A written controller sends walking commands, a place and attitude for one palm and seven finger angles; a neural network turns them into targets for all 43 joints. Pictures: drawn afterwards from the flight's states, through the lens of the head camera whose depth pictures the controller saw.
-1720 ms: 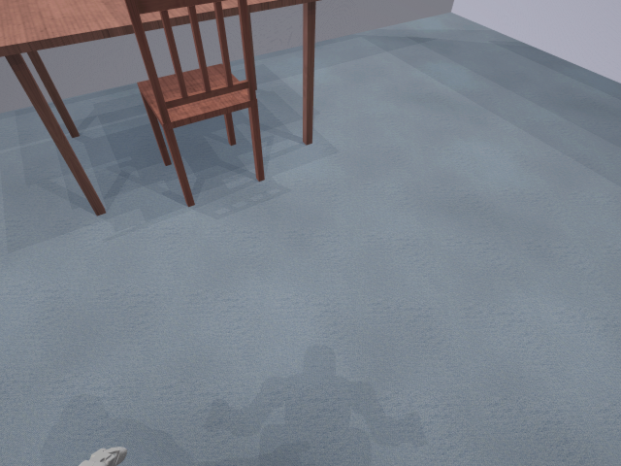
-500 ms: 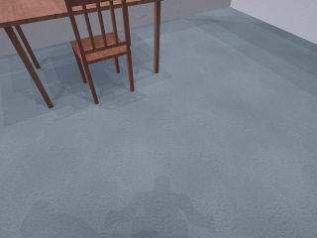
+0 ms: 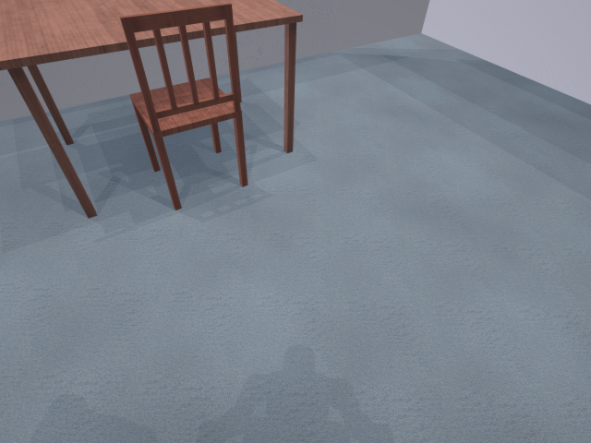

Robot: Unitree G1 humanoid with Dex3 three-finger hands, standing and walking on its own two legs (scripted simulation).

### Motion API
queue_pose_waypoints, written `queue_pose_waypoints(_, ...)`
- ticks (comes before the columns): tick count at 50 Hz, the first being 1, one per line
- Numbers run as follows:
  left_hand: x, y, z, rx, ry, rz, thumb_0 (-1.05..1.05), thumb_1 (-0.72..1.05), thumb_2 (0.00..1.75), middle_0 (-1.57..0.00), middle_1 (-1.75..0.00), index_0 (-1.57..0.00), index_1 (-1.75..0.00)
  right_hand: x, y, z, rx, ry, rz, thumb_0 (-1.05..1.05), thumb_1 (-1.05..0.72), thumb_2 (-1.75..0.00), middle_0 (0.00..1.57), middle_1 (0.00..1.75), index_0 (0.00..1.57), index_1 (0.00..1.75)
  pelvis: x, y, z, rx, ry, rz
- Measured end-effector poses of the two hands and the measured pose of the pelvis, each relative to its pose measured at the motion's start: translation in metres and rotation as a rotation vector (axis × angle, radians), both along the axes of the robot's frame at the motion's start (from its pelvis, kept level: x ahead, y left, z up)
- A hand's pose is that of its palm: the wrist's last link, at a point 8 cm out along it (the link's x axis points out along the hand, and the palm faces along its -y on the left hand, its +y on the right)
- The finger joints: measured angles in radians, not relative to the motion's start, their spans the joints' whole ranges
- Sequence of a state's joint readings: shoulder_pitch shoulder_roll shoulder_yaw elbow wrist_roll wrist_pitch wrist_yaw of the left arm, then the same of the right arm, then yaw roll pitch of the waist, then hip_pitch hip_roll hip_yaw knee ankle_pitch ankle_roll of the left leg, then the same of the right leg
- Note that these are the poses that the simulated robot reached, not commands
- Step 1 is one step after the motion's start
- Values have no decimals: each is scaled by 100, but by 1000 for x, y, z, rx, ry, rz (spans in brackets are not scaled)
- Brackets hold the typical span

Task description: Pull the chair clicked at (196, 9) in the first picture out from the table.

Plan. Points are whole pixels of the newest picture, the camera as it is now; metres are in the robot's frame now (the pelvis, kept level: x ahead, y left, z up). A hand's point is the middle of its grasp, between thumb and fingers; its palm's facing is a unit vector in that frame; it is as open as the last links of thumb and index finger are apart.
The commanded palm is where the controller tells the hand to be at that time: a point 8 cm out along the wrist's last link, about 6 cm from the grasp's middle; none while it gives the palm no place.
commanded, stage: walk to a spot facing it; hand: left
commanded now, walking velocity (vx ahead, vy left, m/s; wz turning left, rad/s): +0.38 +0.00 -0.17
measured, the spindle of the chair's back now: (189, 66) +1.40 +0.51 -0.10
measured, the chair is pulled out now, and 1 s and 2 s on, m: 0.00 0.00 0.00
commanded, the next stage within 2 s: turn to face it in 1.84 s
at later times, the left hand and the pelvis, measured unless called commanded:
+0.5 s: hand (230, 366) +0.30 +0.14 -0.19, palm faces -0.09 -0.97 -0.21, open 7.4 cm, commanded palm none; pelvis +0.17 -0.04 -0.03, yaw -4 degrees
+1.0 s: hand (221, 338) +0.35 +0.17 -0.20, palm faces +0.02 -0.99 -0.12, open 7.4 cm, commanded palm none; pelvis +0.40 +0.00 -0.01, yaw -4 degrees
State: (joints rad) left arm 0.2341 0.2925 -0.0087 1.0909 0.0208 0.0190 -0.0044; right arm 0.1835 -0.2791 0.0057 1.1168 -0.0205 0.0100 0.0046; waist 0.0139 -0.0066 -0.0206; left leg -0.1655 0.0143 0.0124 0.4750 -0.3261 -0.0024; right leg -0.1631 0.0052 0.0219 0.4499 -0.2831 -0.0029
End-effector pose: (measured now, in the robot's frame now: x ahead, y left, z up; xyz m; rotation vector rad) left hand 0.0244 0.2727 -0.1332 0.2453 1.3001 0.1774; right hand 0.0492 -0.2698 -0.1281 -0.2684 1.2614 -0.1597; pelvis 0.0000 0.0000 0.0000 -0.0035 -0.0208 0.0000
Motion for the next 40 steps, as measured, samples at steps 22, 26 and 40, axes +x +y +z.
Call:
queue_pose_waypoints(22,221,-68,-20,-98,-82,-129,1,91,90,-20,-30,-20,-30,-77,63,-10,148,482,-313,1,-90,-90,21,30,21,30,147,-22,-20,-9,25,-75)
queue_pose_waypoints(26,276,-85,-22,-78,-196,-121,1,91,90,-20,-30,-20,-30,-32,37,-24,149,472,-317,1,-90,-90,21,30,21,30,182,-42,-29,-8,0,-64)
queue_pose_waypoints(40,276,-81,-23,-113,39,11,0,92,90,-20,-30,-20,-30,318,-2,-1,88,-150,-95,0,-91,-90,20,30,20,30,301,-36,-6,-40,2,-53)
